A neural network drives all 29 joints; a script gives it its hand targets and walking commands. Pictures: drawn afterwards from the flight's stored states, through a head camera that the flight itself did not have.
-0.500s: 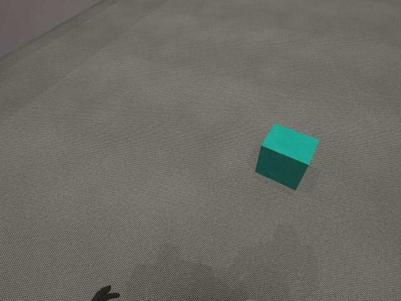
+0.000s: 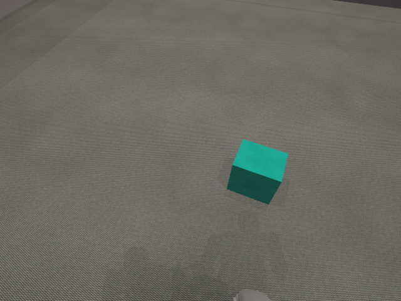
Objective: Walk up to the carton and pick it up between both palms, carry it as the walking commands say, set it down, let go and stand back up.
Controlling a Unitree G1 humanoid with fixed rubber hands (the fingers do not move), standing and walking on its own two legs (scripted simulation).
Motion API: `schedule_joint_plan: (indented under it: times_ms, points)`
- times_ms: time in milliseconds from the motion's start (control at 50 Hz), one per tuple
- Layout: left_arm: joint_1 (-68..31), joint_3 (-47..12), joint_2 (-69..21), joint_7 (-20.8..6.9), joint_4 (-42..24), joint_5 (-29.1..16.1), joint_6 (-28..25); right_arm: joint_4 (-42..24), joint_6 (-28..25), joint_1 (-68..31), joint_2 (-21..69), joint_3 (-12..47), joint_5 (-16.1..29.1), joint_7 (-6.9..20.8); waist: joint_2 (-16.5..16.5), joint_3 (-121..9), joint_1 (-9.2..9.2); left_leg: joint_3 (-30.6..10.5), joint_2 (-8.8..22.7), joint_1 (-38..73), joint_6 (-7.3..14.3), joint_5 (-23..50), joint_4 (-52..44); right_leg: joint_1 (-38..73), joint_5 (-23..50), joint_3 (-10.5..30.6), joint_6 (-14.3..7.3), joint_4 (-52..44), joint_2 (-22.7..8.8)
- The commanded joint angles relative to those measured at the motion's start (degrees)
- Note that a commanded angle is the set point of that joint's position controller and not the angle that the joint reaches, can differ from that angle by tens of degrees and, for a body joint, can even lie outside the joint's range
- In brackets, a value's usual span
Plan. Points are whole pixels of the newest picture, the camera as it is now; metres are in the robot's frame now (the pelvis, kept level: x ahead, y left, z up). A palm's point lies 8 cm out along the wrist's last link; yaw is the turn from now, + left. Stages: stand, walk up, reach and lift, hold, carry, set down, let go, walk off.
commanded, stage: walk up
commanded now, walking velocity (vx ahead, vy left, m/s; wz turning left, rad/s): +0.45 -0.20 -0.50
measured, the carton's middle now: (255, 172) +0.81 -0.30 -0.64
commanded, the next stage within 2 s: none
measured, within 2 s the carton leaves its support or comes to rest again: neither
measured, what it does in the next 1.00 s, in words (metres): walks ahead, turning right: right foot, then left foot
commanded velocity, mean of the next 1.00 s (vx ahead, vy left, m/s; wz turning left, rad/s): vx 0.34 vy -0.13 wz -0.33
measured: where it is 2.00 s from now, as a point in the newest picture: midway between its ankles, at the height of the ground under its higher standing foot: (226, 261)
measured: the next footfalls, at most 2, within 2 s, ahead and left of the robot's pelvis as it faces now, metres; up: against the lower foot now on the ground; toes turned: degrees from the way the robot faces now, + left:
right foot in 0.22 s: +0.21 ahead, -0.21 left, +0.00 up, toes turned -10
left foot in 0.56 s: +0.38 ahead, +0.01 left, +0.00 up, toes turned -1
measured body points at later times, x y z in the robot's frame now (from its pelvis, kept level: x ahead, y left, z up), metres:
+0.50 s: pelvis +0.21 -0.09 -0.01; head +0.26 -0.10 +0.43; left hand +0.24 +0.16 -0.16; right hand +0.31 -0.35 -0.15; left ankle +0.28 +0.03 -0.69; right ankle +0.17 -0.20 -0.73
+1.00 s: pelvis +0.34 -0.17 -0.02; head +0.37 -0.19 +0.43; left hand +0.53 +0.04 -0.15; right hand +0.28 -0.40 -0.17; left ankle +0.34 +0.01 -0.73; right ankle +0.33 -0.29 -0.74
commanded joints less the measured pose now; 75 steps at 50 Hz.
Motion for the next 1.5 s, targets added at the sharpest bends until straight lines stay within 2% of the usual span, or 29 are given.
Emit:
schedule_joint_plan:
  times_ms: [0, 80, 140, 180, 200, 220, 280, 340, 400, 480, 520, 540, 560, 620, 700, 740, 880, 920, 960, 1000, 1040, 1060, 1160, 1220, 1260, 1320, 1440, 1460, 1480]
  points:
    - [-7.94, 1.82, 2.01, -2.29, -8.24, 1.46, 0.02, 0.03, -1.12, 8.01, -11.88, -4.97, -1.59, -1.16, 13.48, -0.26, -4.46, -10.97, 15.7, 9.97, 6.26, 11.96, -20.57, -15.76, 9.33, 3.84, 2.56, 1.58, -4.8]
    - [-10.13, 1.8, 3.3, -2.77, -7.9, 0.89, 0.01, -1.29, -0.3, 1.71, -12.86, -5.14, -1.67, -0.4, 15.78, 4.13, -1.89, -5.86, 13.91, 2.77, 4.8, -3.35, -23.65, -5.94, 10.38, 0.66, 2.31, -11.89, -5.24]
    - [-6.87, 1.64, 4.6, -2.08, -5.47, 1.3, -0.93, 0.52, 1.01, 2.06, -14.62, -5.51, -2.05, 0.31, 13.59, 1.74, -0.65, -2.59, 11.96, 5.57, 4.64, 4.54, -13.19, 1.9, 6.57, -5.28, 2.01, -19.98, -2.36]
    - [12.37, 3.59, 10.82, 0.02, 2.39, 1.69, -2.89, 1.27, 1.14, 1.32, -13.91, -5.64, -2.01, 0.77, -2.29, -12.56, 9.36, 1.62, 5.42, -0.74, 1.94, 16.35, 22.36, 27.32, 6.08, -4.46, -0.79, -29.64, 1.49]
    - [19.16, 5.09, 18.26, 1.31, 4.53, 2.63, -4.0, -1.97, 0.55, 0.08, -6.67, -4.06, -2.05, 1.02, -23.47, -14.6, 10.89, -0.42, -4.81, -17.83, -0.45, -13.81, 39.81, 34.63, 8.13, 21.72, -4.47, -36.14, -11.71]
    - [21.16, 5.19, 21.14, 1.82, 5.59, 1.54, -3.59, -5.43, 0.29, -2.08, -4.59, -3.24, -2.38, 1.2, -26.32, -15.81, 10.35, -9.58, -7.78, -29.79, -0.13, -22.29, 48.01, 38.07, 9.1, 40.86, -10.81, -42.59, -15.02]
    - [13.36, 3.34, 11.82, 3.56, 2.42, 1.34, -4.47, -5.08, -1.68, -6.96, -7.55, -3.46, -2.47, 1.29, -3.75, -8.31, 5.89, -11.58, -0.67, -35.18, 0.33, -8.5, 45.19, 36.38, 34.6, 27.09, -10.42, -35.62, -12.12]
    - [11.84, 2.75, 8.44, 3.99, 0.57, 1.54, -5.15, -5.08, -0.74, -5.98, -4.89, -3.06, -2.22, 1.65, -4.21, -12.87, 3.51, -11.9, -0.34, -26.86, -0.32, -7.86, 38.16, 29.96, 44.45, 23.1, -11.27, -34.87, -12.39]
    - [10.35, 2.81, 8.21, 3.82, -1.05, 1.4, -4.76, -7.37, -0.14, -10.47, -3.65, -2.35, -1.94, 2.11, -3.87, -7.98, 2.83, -10.19, -0.23, -22.59, -1.1, -8.44, 24.94, 19.31, 36.28, 22.23, -12.43, -38.06, -12.92]
    - [6.23, 2.51, 8.57, 3.44, -2.12, 1.24, -3.35, -5.84, 0.41, -7.79, -2.55, -1.92, -1.01, 1.8, -7.53, -6.32, -0.71, -5.46, -4.49, -6.64, -1.33, 1.47, 6.9, 8.33, 28.67, 16.93, -8.89, -36.3, -7.58]
    - [5.77, 2.54, 7.78, 3.3, -1.94, 0.48, -3.07, -2.3, -0.23, 2.64, -4.45, -2.89, -0.84, 0.79, -3.85, -11.17, -4.92, -4.79, -5.23, 8.35, -0.83, 11.37, -4.39, 5.65, 25.48, 13.92, -5.44, -26.02, -3.47]
    - [5.23, 2.32, 5.07, 3.31, -3.13, 0.36, -3.42, -0.11, -0.79, 10.24, -9.51, -4.39, -1.78, 0.04, 7.62, -14.04, -8.19, -15.59, 5.61, 18.13, 2.51, 11.07, -7.63, -2.1, 17.16, 8.05, -2.52, -10.72, 2.16]
    - [7.72, 1.47, 0.97, 3.42, -4.34, 1.43, -3.48, 0.74, -0.65, 16.11, -15.76, -5.45, -2.55, -0.51, 22.47, -14.9, -8.81, -32.66, 21.48, 25.12, 7.41, 16.83, -12.28, -14.23, -10.82, 2.71, 0.21, 2.62, 5.65]
    - [-0.53, 3.23, 5.81, 2.36, -5.7, 2.25, -0.82, 1.66, 1.53, 14.1, -14.61, -5.33, -1.23, -1.9, 5.23, -1.11, -6.27, -35.61, 22.78, 11.85, 9.61, 17.25, -15.24, -17.42, -7.41, 7.33, 1.82, 11.65, 1.54]
    - [3.25, 2.62, 2.46, 0.84, -3.96, 1.28, 1.02, 0.48, 0.62, 7.31, -11.74, -4.86, -1.42, -1.47, 16.97, -2.35, -2.21, -16.73, 14.18, 6.6, 6.7, 32.18, -14.42, -10.95, 2.22, 4.49, 2.95, 10.54, 1.34]
    - [0.29, 2.24, 1.61, 0.68, -3.96, 1.05, 1.05, 1.41, 0.47, 7.82, -11.04, -4.96, -1.53, -1.03, 16.66, -4.05, -2.94, -13.03, 13.23, 6.4, 7.2, 33.9, -13.81, -9.01, 3.28, 2.21, 3.13, 5.07, 1.29]
    - [-5.5, 0.68, 1.13, 0.35, -3.0, 0.52, -0.2, 0.16, 1.75, 1.38, -11.14, -5.07, -1.77, -0.19, 19.29, -2.24, -2.63, -8.49, 9.99, 1.16, 7.67, 2.42, -14.21, 4.12, 4.72, -2.27, 2.59, -22.9, -0.28]
    - [4.08, 1.06, 3.56, 1.35, 2.18, 1.02, -2.47, 1.69, 1.96, 3.32, -6.92, -3.75, -1.9, 0.34, 8.32, -10.15, 1.22, -3.46, 4.36, -0.59, 5.0, 2.61, 3.0, 22.19, 12.15, -5.17, 2.4, -34.99, 1.67]
    - [10.6, 2.97, 14.54, 2.94, 3.76, 2.33, -4.22, -0.09, 1.59, 3.75, -0.44, -1.43, -1.99, 0.32, -21.58, -12.23, 3.09, -6.01, -4.29, -20.1, 1.43, -19.83, 26.77, 32.53, 27.27, 25.57, -4.71, -39.88, -19.59]
    - [10.65, 1.82, 12.24, 3.84, 3.63, 1.66, -4.22, -1.25, 2.59, -4.11, -4.91, -2.46, -1.3, 0.22, -11.8, -6.76, 4.92, -10.45, -3.55, -22.26, 1.02, -15.38, 28.51, 29.37, 47.55, 25.72, -10.12, -38.69, -20.92]
    - [3.83, 0.87, 7.88, 4.64, 1.68, 0.68, -3.91, -0.83, 2.72, -2.36, -4.15, -1.89, -0.17, 0.01, -10.05, -6.67, 1.75, -10.67, -4.41, -18.66, 0.48, -12.42, 22.65, 29.47, 79.9, 12.91, -7.2, -32.94, -14.58]
    - [3.78, 0.86, 7.7, 4.95, 1.27, 0.73, -3.71, -0.44, 3.21, -0.99, -3.37, -1.84, 0.01, 0.03, -12.24, -9.07, 1.11, -10.8, -5.24, -15.41, 0.56, -12.31, 19.97, 29.27, 83.03, 11.14, -6.61, -32.17, -13.61]
    - [0.48, 0.76, 6.72, 5.72, 0.0, 0.61, -1.8, 0.38, 4.14, -1.05, -2.18, -1.07, 0.77, -0.2, -12.11, -10.45, 0.37, -8.88, -8.34, -5.62, 1.41, -5.57, 3.67, 24.56, 63.5, 8.18, -7.36, -33.0, -10.21]
    - [-0.75, 0.94, 6.73, 5.7, -0.54, -0.01, -0.94, 2.33, 3.09, 4.34, -3.54, -1.13, 0.6, -0.44, -9.48, -12.0, -2.17, -9.38, -5.49, 3.03, 2.58, 14.82, -11.56, 22.46, 49.24, 5.25, -3.41, -29.09, -7.78]
    - [1.44, 0.3, 4.2, 5.65, -0.81, -0.64, -0.72, 2.26, 2.43, 4.4, -6.54, -1.48, -0.09, -0.75, 4.21, -11.65, -0.37, -13.84, 0.49, 6.92, 4.23, 35.78, -9.98, 17.22, 25.55, 3.21, -0.63, -29.29, -2.41]
    - [1.46, 0.12, 3.46, 5.53, 0.04, 0.18, 0.02, 1.63, 2.5, 0.2, -5.54, -0.97, -0.13, -0.8, 8.7, -7.96, -0.26, -17.3, 2.14, 3.48, 7.5, 28.81, -10.43, 14.94, 11.58, 2.15, 0.16, -31.1, 0.07]
    - [2.47, 0.05, 4.17, 5.49, 1.11, 1.0, -0.29, 0.61, 2.65, 0.22, -5.23, -1.26, -0.43, -1.0, 6.07, -5.58, 0.2, -13.1, -1.27, 0.98, 5.02, 21.63, -9.26, 14.34, 20.4, 4.03, -0.52, -33.43, -3.99]
    - [8.88, 2.12, 10.79, 6.72, 2.07, 1.44, -0.05, -0.7, 4.55, -2.66, -8.9, -3.13, -0.9, -0.52, 8.16, -2.69, 3.27, -7.27, -6.26, -9.65, 2.15, 12.91, 0.39, 18.36, 25.42, 15.74, -3.77, -36.49, -13.77]
    - [12.8, 2.41, 13.62, 7.2, 3.14, 2.0, 0.14, -1.94, 5.41, -3.64, -6.65, -2.65, -1.14, -0.15, -2.69, -2.89, 4.07, -6.24, -8.42, -16.72, 0.29, -0.55, 7.21, 21.86, 30.37, 24.96, -9.24, -39.02, -21.09]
